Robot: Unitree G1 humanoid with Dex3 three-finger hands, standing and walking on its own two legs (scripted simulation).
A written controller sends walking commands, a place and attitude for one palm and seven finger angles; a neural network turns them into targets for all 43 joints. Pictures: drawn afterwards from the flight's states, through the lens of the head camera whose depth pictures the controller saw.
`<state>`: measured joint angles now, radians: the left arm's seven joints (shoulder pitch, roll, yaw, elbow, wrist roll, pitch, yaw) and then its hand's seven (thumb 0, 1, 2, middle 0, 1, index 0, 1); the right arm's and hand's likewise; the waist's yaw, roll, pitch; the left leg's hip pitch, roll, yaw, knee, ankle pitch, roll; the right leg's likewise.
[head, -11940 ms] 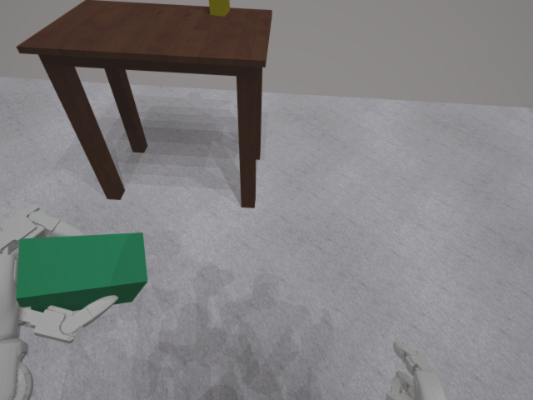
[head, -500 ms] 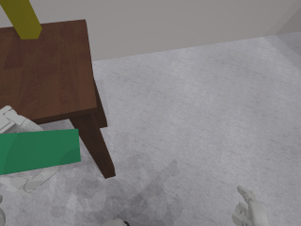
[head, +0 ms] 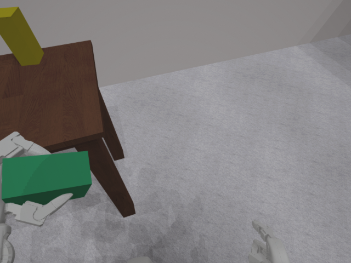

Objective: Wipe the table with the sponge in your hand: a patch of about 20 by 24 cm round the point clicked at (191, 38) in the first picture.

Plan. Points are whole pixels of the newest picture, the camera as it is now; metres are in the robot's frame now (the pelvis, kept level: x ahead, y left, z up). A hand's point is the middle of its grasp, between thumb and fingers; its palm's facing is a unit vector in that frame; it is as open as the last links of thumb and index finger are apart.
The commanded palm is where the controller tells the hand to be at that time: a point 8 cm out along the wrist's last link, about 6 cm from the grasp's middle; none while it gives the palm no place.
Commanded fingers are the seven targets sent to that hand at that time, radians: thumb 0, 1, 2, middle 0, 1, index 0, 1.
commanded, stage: come to a stop and stand still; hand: left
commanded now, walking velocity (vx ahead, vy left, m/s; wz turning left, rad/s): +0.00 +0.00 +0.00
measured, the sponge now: (62, 179) +0.23 +0.21 +0.15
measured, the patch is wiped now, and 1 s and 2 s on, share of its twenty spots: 0.00 0.00 0.00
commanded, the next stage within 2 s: look again from close up in 0.92 s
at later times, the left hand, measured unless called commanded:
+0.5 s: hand (21, 217) +0.16 +0.23 +0.16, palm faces +0.43 -0.82 -0.39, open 9.6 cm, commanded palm +0.11 +0.27 +0.18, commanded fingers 0.00 0.10 1.30 -1.20 -1.60 -1.20 -1.60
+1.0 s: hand (9, 220) +0.15 +0.25 +0.16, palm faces +0.41 -0.83 -0.39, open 9.6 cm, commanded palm +0.10 +0.29 +0.18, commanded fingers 0.00 0.10 1.30 -1.20 -1.60 -1.20 -1.60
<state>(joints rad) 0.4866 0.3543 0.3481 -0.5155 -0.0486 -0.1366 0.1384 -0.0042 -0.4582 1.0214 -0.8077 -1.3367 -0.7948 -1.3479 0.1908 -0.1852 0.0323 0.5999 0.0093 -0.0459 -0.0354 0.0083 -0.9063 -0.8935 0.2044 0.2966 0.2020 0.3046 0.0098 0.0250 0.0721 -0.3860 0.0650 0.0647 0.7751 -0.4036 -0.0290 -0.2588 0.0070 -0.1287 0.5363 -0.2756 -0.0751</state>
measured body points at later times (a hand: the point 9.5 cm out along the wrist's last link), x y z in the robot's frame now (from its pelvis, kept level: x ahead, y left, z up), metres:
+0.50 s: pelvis -0.05 -0.01 +0.00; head -0.05 -0.01 +0.45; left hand +0.13 +0.27 +0.19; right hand +0.12 -0.21 -0.09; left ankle -0.04 +0.11 -0.73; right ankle +0.01 -0.07 -0.73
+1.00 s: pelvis -0.06 +0.01 +0.00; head -0.05 +0.01 +0.45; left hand +0.13 +0.29 +0.18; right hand +0.10 -0.22 -0.09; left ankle -0.05 +0.12 -0.73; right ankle +0.01 -0.07 -0.73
